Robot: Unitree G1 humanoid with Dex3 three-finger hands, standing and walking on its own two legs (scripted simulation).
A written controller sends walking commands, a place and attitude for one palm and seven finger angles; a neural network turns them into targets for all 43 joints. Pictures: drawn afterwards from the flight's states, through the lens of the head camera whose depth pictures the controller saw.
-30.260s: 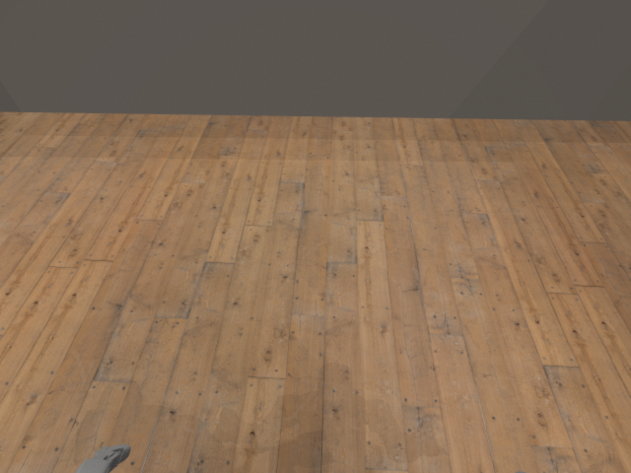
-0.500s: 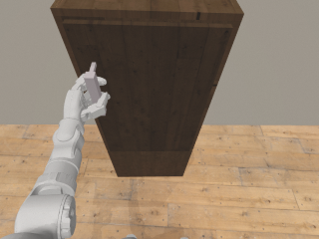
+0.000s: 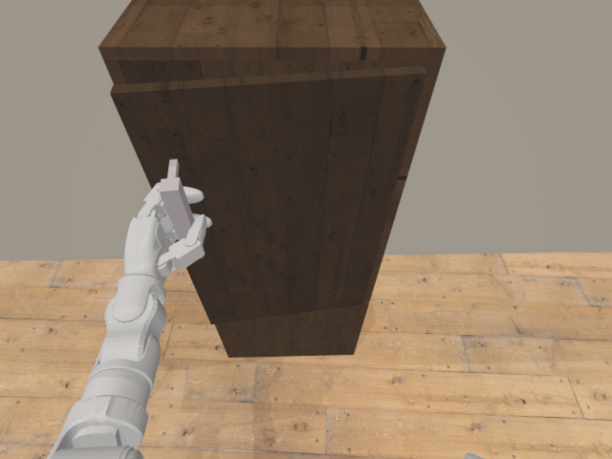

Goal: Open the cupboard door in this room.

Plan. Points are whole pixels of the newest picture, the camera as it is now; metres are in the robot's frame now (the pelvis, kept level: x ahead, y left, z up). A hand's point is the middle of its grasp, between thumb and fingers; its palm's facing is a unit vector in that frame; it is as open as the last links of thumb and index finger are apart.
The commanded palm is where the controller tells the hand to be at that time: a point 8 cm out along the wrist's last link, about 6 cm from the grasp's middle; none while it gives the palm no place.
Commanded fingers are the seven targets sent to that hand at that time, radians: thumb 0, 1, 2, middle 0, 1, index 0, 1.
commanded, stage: pull the door open along its arc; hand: left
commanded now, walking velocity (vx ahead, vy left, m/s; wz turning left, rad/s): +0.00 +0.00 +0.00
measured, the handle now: (184, 211) +0.44 +0.17 +0.08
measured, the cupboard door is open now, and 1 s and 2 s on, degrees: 7 43 43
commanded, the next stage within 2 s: open thumb and fingers to let go in 0.76 s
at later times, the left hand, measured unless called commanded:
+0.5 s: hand (251, 326) +0.26 +0.06 +0.09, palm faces +0.37 -0.93 -0.01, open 6.2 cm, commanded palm +0.18 +0.09 +0.08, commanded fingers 0.00 0.90 0.90 -0.40 -1.35 -0.40 -1.35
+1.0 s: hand (285, 356) +0.23 +0.03 +0.08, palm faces +0.42 -0.91 -0.01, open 6.4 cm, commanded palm +0.17 +0.07 +0.08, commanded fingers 0.00 0.34 0.66 -0.36 -1.29 -0.36 -1.29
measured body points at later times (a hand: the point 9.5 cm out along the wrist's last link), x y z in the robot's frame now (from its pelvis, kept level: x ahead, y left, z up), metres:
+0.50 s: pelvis +0.00 -0.03 +0.00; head +0.00 -0.04 +0.45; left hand +0.23 +0.11 +0.09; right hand +0.22 -0.21 -0.07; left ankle +0.01 +0.08 -0.70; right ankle -0.01 -0.09 -0.70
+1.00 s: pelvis +0.01 -0.08 -0.01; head +0.01 -0.12 +0.44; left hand +0.20 +0.07 +0.09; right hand +0.21 -0.30 -0.09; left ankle +0.01 +0.09 -0.70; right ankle -0.01 -0.09 -0.70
